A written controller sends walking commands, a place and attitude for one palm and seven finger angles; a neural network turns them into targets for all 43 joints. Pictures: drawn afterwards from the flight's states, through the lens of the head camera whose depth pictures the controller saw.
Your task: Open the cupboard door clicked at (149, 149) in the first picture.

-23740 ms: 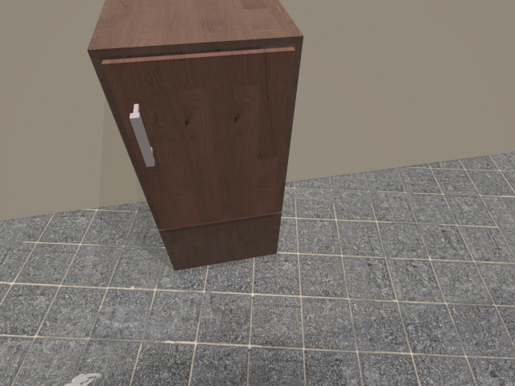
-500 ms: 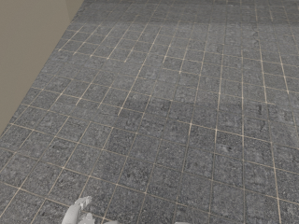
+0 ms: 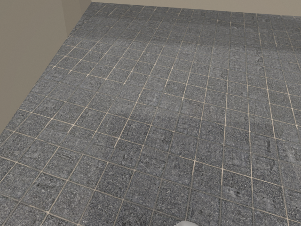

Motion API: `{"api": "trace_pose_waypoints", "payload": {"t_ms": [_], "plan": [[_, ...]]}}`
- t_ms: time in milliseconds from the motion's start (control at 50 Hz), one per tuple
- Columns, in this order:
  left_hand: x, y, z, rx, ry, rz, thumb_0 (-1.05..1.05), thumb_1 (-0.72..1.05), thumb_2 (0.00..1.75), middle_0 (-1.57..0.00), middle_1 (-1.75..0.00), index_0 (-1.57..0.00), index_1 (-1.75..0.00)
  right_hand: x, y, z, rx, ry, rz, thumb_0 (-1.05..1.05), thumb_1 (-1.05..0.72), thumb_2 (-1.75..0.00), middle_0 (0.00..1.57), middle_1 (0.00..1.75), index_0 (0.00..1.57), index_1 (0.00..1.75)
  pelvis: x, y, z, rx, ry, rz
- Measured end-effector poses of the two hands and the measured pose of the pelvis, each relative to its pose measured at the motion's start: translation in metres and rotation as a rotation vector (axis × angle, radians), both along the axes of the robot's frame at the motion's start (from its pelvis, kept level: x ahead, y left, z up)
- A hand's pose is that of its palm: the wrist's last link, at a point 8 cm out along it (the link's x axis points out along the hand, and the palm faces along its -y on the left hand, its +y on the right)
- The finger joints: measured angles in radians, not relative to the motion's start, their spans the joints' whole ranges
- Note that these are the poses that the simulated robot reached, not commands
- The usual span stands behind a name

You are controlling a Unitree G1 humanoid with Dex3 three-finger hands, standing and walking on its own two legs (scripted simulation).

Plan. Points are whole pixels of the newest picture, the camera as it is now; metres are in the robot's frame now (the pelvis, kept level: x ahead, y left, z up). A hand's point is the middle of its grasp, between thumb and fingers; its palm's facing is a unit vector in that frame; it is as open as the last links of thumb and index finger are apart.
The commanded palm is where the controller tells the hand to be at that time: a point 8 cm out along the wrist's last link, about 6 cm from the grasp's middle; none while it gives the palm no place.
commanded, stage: turn to face it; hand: left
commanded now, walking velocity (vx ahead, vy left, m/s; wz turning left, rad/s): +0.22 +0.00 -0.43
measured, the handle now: out of the picture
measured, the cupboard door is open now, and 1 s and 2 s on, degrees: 45 45 45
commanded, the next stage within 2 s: none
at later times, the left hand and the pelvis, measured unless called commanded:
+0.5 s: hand (106, 195) +0.23 +0.17 -0.19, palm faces +0.19 -0.97 -0.17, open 7.2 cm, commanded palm none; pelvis +0.17 -0.02 -0.02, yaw +10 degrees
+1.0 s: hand (111, 200) +0.21 +0.14 -0.15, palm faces +0.44 -0.85 -0.28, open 7.3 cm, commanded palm none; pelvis +0.23 -0.07 +0.00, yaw +28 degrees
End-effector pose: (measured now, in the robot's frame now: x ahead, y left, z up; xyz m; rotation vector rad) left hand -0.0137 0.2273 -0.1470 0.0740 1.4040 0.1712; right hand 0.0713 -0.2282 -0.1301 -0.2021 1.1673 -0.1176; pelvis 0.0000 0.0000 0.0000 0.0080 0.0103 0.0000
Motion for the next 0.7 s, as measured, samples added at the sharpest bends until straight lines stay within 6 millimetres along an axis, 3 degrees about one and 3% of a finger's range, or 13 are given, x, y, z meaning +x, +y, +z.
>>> {"api": "trace_pose_waypoints", "payload": {"t_ms": [80, 160, 240, 300, 360, 440, 540, 700], "plan": [[0.076, -0.002, 0.012, 0.028, -0.076, -0.058, 0.01, 0.93, 0.9, -0.2, -0.3, -0.2, -0.3, -0.018, -0.015, -0.004, 0.004, 0.131, -0.075, -0.01, -0.94, -0.9, 0.21, 0.3, 0.2, 0.3, 0.035, -0.007, 0.005, 0.0, 0.004, -0.027], [0.147, -0.009, 0.012, 0.071, -0.137, -0.125, 0.01, 0.93, 0.9, -0.2, -0.3, -0.2, -0.3, -0.033, -0.03, -0.016, 0.028, 0.258, -0.143, 0.0, -0.93, -0.9, 0.2, 0.3, 0.2, 0.3, 0.074, -0.024, -0.003, 0.014, -0.002, -0.026], [0.198, -0.021, 0.01, 0.099, -0.21, -0.122, 0.0, 0.93, 0.9, -0.19, -0.3, -0.2, -0.3, -0.029, -0.04, -0.028, 0.045, 0.383, -0.149, 0.0, -0.92, -0.9, 0.2, 0.3, 0.2, 0.3, 0.107, -0.038, -0.012, 0.007, -0.001, 0.02], [0.215, -0.03, 0.014, 0.09, -0.235, -0.08, 0.0, 0.92, 0.9, -0.2, -0.3, -0.2, -0.3, 0.002, -0.043, -0.021, 0.037, 0.392, -0.119, 0.0, -0.91, -0.9, 0.2, 0.3, 0.2, 0.3, 0.123, -0.041, -0.006, 0.005, -0.003, 0.062], [0.222, -0.035, 0.013, 0.072, -0.235, -0.023, 0.0, 0.92, 0.9, -0.2, -0.3, -0.2, -0.3, 0.05, -0.043, -0.013, 0.028, 0.336, -0.072, 0.01, -0.91, -0.9, 0.2, 0.3, 0.2, 0.3, 0.139, -0.041, 0.0, 0.007, 0.003, 0.101], [0.227, -0.023, 0.004, 0.061, -0.225, 0.036, -0.01, 0.94, 0.9, -0.2, -0.3, -0.21, -0.3, 0.123, -0.035, -0.008, 0.009, 0.219, 0.015, 0.0, -0.91, -0.9, 0.2, 0.3, 0.2, 0.3, 0.158, -0.035, -0.002, -0.002, 0.004, 0.151], [0.225, -0.002, -0.02, 0.052, -0.174, 0.096, -0.01, 0.92, 0.9, -0.2, -0.3, -0.21, -0.3, 0.204, -0.023, -0.012, -0.035, 0.06, 0.111, 0.0, -0.91, -0.9, 0.2, 0.3, 0.2, 0.3, 0.178, -0.02, -0.021, -0.028, 0.012, 0.197], [0.237, 0.008, 0.007, 0.107, -0.193, 0.182, 0.0, 0.91, 0.9, -0.2, -0.3, -0.2, -0.3, 0.268, -0.023, 0.003, -0.055, 0.018, 0.235, 0.0, -0.9, -0.9, 0.2, 0.3, 0.2, 0.3, 0.197, -0.03, -0.004, -0.031, 0.039, 0.275]]}}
